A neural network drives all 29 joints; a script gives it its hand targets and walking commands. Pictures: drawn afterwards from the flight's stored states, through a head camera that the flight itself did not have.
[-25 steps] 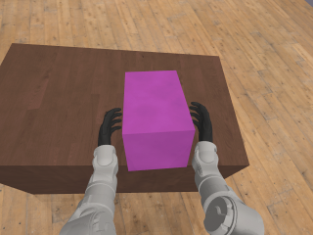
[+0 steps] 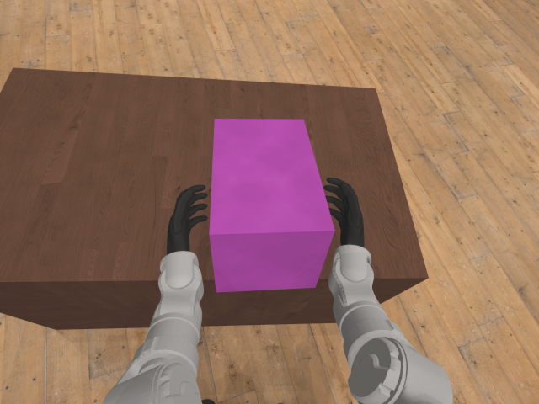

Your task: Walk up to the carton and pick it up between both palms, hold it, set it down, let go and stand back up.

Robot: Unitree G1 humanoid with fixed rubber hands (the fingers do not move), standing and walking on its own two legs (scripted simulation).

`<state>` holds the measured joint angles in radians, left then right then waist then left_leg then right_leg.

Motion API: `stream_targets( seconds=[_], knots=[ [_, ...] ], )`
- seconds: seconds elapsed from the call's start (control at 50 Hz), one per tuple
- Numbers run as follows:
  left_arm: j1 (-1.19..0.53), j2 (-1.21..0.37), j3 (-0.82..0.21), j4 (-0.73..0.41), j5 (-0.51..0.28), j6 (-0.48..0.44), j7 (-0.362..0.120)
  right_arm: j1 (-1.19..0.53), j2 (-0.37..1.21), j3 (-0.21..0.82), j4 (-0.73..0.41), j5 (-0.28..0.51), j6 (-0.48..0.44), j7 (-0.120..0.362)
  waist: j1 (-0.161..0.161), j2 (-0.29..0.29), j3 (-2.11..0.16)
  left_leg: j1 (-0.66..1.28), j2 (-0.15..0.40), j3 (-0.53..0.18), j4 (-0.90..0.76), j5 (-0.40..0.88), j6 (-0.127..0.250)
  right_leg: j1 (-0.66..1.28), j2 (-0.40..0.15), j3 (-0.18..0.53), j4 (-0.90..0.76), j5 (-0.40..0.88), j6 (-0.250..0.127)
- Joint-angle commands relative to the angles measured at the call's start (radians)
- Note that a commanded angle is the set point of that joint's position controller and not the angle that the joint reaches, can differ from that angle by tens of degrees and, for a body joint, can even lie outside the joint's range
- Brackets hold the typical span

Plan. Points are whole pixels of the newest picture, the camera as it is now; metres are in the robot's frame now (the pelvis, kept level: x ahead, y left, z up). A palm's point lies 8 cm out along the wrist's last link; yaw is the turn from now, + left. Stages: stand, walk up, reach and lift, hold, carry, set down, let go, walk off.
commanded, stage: set down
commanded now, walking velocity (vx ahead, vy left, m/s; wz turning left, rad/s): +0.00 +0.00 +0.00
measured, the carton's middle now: (263, 199) +0.46 +0.01 -0.08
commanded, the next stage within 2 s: none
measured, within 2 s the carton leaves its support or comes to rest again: rests again in 1.22 s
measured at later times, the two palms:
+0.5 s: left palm (180, 251) +0.34 +0.14 -0.05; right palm (345, 245) +0.35 -0.12 -0.03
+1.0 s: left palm (181, 260) +0.33 +0.14 -0.07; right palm (341, 254) +0.35 -0.12 -0.05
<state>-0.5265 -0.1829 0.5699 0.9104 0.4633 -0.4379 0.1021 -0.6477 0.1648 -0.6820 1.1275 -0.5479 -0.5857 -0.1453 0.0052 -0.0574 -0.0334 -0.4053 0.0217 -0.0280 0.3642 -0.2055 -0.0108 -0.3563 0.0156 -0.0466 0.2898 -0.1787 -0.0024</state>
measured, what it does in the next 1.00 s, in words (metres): stands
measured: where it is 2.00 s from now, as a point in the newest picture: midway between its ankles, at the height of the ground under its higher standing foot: outside the picture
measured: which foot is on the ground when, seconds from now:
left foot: down 0.00-1.00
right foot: down 0.00-1.00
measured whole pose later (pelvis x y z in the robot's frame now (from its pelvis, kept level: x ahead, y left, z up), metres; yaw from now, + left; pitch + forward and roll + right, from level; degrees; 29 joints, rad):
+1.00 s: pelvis -0.02 +0.00 -0.01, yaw +0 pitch +22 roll -1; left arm -0.55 -0.18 0.63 0.95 0.48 -0.52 0.11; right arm -0.67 0.18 -0.76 1.13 -0.63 -0.61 -0.12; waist 0.00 -0.06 -0.08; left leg -0.64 0.02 -0.03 0.47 -0.21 -0.01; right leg -0.60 0.02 -0.05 0.40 -0.18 0.00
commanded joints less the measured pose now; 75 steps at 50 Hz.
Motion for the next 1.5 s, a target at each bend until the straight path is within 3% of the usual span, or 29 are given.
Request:
stream_targets(
  seconds=[0.0,0.7,0.9,1.06,1.22,1.28,1.4,1.48],
  knots=[
    [-0.425,-0.392,-0.178,0.109,0.166,-0.004,-0.108,-0.354,0.546,0.212,0.104,-0.137,-0.005,0.153,0.034,0.059,-0.485,-0.084,-0.003,0.132,0.04,0.408,-0.005,0.293,-0.008,-0.023,0.125,0.566,0.019],
    [-0.426,-0.355,-0.14,0.127,0.18,-0.071,-0.081,-0.361,0.5,0.136,0.068,-0.179,-0.053,0.16,0.006,0.072,-0.596,-0.162,-0.015,0.119,0.115,0.38,-0.008,0.183,0.005,-0.019,0.181,0.482,0.016],
    [-0.447,-0.253,-0.103,0.135,0.176,-0.094,-0.059,-0.366,0.402,0.079,0.074,-0.183,-0.061,0.145,0.006,0.079,-0.644,-0.199,-0.021,0.122,0.148,0.367,-0.004,0.132,0.012,-0.015,0.206,0.44,0.018],
    [-0.452,0.067,-0.081,0.098,0.07,-0.09,0.027,-0.358,0.056,0.068,0.08,-0.03,-0.048,0.063,0.017,0.102,-0.688,-0.215,-0.03,0.132,0.186,0.33,-0.007,0.094,0.022,0.001,0.239,0.38,0.015],
    [-0.556,0.225,-0.17,0.19,-0.15,-0.086,0.067,-0.47,-0.13,0.244,0.136,0.247,-0.029,-0.005,0.038,0.106,-0.806,-0.327,-0.039,0.122,0.299,0.324,-0.032,0.018,0.032,0.027,0.337,0.411,0.013],
    [-0.592,0.246,-0.222,0.264,-0.226,-0.093,0.063,-0.499,-0.176,0.29,0.199,0.33,-0.034,-0.01,0.032,0.13,-0.815,-0.311,-0.036,0.108,0.349,0.318,-0.05,-0.078,0.035,0.017,0.359,0.35,0.001],
    [-0.662,0.304,-0.318,0.383,-0.355,-0.106,0.063,-0.559,-0.287,0.346,0.269,0.436,-0.024,0.008,0.025,0.184,-0.812,-0.192,-0.022,0.083,0.441,0.305,-0.087,-0.362,0.052,-0.017,0.38,0.108,-0.043],
    [-0.662,0.335,-0.356,0.412,-0.409,-0.114,0.063,-0.563,-0.341,0.406,0.292,0.498,-0.021,0.024,0.032,0.189,-0.813,-0.163,-0.02,0.072,0.471,0.298,-0.098,-0.447,0.055,-0.021,0.411,0.056,-0.053]
  ],
)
